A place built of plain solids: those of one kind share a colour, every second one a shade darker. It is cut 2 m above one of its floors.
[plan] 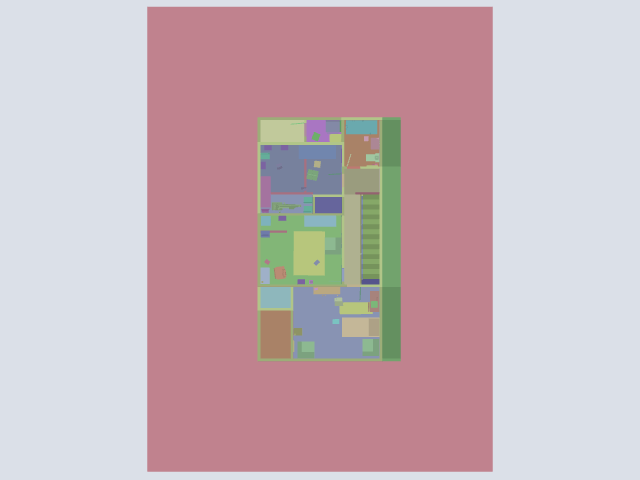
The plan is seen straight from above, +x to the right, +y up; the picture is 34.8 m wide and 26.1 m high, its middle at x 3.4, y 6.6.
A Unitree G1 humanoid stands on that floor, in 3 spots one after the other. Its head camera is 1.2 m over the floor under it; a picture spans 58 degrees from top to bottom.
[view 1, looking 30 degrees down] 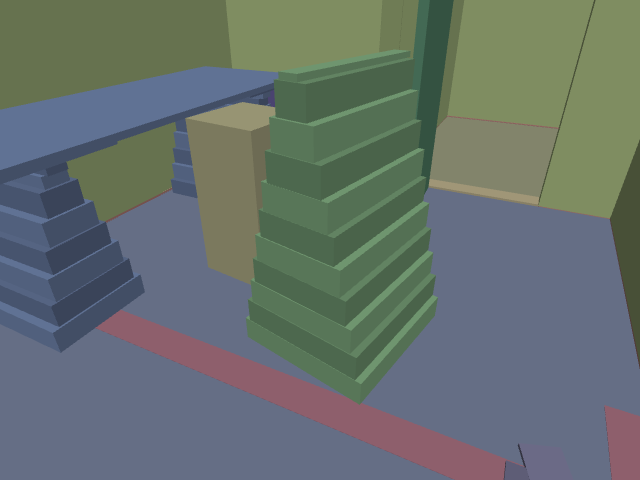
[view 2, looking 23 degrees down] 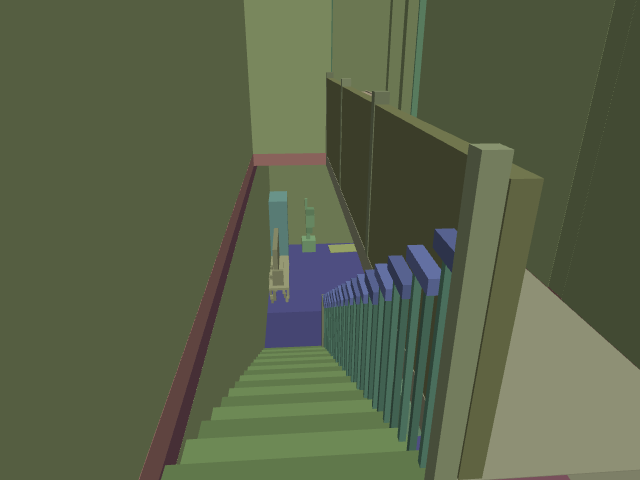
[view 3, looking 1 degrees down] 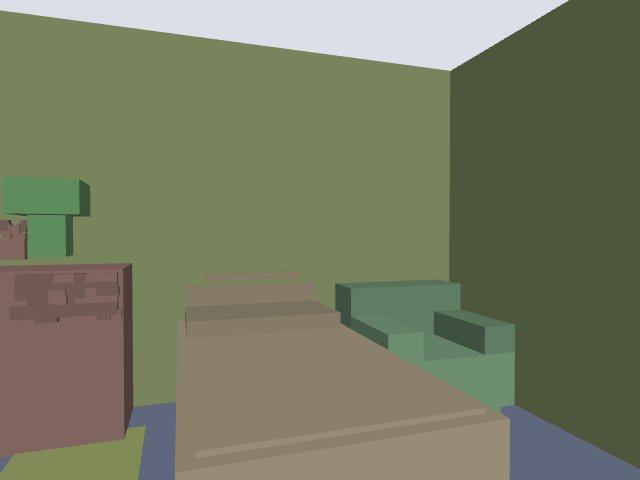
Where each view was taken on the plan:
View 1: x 1.73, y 9.62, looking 26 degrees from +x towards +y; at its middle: drying_rack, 1.24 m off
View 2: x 6.14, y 9.97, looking -94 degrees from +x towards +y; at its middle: wall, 10.68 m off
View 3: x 3.42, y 2.38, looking -18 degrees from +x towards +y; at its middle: wall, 3.37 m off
